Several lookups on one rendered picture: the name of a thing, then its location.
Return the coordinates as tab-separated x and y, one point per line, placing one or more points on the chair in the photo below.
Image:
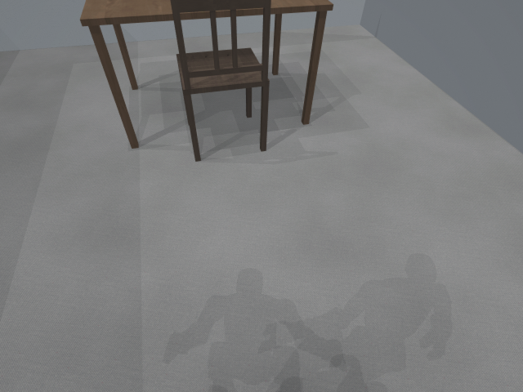
224	70

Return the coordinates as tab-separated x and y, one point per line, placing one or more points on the table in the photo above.
116	12

